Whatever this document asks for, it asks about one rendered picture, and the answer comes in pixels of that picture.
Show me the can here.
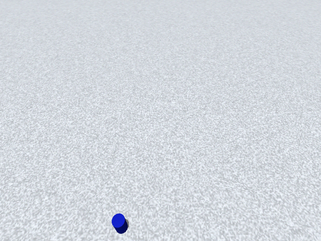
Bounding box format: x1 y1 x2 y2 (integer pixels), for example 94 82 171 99
112 213 128 234

